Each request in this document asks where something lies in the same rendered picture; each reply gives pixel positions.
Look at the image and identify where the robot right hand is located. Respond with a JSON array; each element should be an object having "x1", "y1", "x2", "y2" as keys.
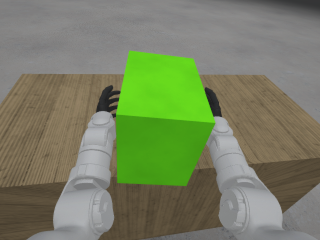
[{"x1": 204, "y1": 87, "x2": 222, "y2": 117}]

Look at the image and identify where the right robot forearm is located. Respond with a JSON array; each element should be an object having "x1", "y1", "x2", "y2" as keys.
[{"x1": 206, "y1": 116, "x2": 283, "y2": 223}]

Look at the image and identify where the pedestal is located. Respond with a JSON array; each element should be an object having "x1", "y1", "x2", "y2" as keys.
[{"x1": 0, "y1": 74, "x2": 320, "y2": 240}]

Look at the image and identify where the robot left hand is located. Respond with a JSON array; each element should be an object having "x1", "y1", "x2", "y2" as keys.
[{"x1": 96, "y1": 85, "x2": 121, "y2": 118}]

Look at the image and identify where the robot left upper arm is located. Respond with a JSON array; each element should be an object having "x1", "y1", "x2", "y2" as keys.
[{"x1": 27, "y1": 187, "x2": 114, "y2": 240}]

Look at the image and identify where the carton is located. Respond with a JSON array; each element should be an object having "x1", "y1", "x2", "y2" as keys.
[{"x1": 116, "y1": 50, "x2": 216, "y2": 186}]

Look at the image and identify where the left robot forearm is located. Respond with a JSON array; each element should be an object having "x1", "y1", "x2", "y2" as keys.
[{"x1": 53, "y1": 111, "x2": 116, "y2": 228}]

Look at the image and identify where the robot right upper arm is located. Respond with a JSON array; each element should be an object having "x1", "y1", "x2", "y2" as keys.
[{"x1": 218, "y1": 186, "x2": 318, "y2": 240}]

